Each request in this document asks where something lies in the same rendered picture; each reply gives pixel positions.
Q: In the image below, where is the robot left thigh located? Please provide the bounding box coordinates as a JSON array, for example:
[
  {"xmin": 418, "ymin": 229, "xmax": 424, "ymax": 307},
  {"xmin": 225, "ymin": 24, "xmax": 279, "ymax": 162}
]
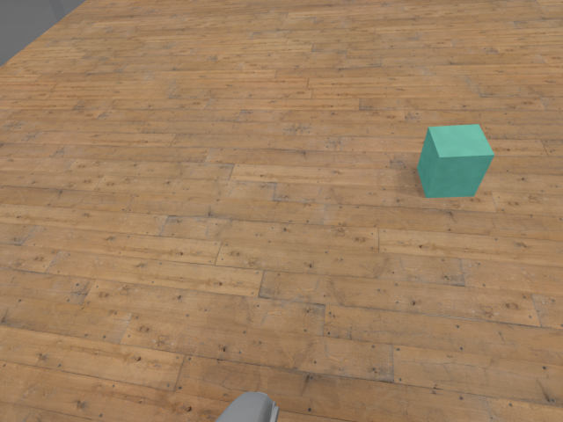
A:
[{"xmin": 215, "ymin": 391, "xmax": 280, "ymax": 422}]

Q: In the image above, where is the carton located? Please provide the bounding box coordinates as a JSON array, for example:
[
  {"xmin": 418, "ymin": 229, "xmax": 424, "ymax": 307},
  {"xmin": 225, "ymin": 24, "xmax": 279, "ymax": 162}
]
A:
[{"xmin": 417, "ymin": 124, "xmax": 494, "ymax": 198}]

